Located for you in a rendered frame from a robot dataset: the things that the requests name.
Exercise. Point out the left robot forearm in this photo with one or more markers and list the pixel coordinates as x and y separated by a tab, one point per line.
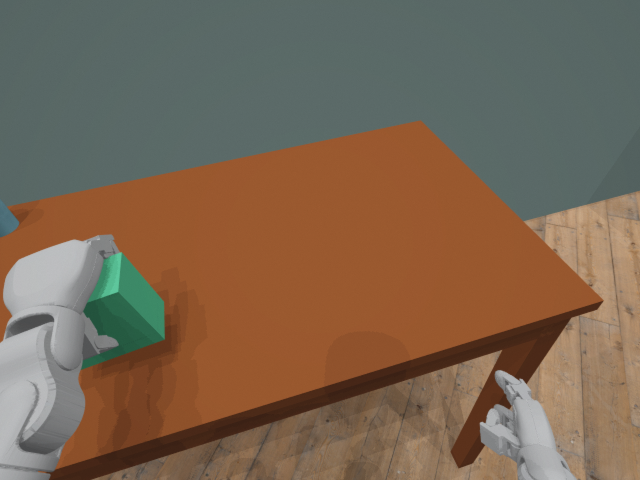
41	401

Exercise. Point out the sponge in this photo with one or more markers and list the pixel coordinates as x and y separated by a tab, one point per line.
125	307

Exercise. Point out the table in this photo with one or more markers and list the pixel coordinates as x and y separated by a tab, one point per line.
302	277

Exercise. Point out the right robot forearm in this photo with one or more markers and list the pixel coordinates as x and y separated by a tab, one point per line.
537	462

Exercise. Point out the robot left hand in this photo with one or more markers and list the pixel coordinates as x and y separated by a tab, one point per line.
62	275

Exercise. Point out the robot right hand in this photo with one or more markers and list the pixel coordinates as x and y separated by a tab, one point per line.
526	425

